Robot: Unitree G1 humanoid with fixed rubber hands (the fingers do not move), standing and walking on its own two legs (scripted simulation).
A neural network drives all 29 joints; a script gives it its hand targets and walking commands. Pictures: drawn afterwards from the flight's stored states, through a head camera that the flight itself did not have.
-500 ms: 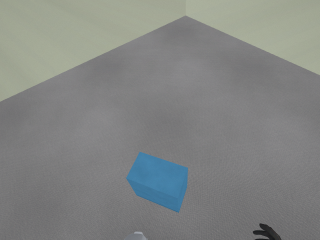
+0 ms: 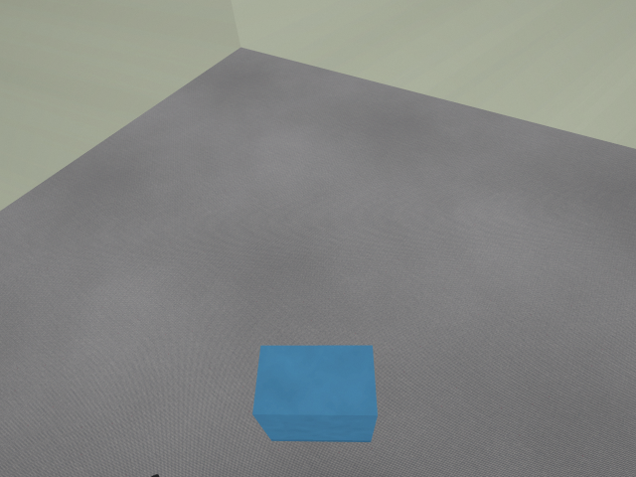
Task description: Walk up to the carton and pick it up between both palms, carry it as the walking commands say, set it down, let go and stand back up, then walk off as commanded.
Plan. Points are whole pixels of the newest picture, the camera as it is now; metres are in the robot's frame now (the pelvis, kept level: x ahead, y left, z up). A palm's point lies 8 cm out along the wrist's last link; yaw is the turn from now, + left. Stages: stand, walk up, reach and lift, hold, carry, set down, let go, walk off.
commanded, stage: walk up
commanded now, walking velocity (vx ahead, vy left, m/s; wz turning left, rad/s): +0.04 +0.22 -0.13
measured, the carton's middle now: (318, 396) +0.41 +0.02 -0.61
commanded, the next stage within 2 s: none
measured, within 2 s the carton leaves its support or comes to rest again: neither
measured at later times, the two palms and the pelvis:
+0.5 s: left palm out of the picture +0.05 +0.38 -0.14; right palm out of the picture +0.14 -0.11 -0.10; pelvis +0.06 +0.13 +0.01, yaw +0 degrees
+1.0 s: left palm out of the picture +0.13 +0.25 -0.09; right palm out of the picture +0.03 -0.23 -0.13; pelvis +0.02 +0.03 +0.02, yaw -4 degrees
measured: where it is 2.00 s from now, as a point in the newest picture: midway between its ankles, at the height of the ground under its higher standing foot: outside the picture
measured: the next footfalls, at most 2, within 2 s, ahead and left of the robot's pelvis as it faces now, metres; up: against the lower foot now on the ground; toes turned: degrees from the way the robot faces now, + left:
right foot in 0.04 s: +0.01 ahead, -0.07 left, +0.00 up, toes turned -3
left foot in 0.36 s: +0.12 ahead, +0.28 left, +0.00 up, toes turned +1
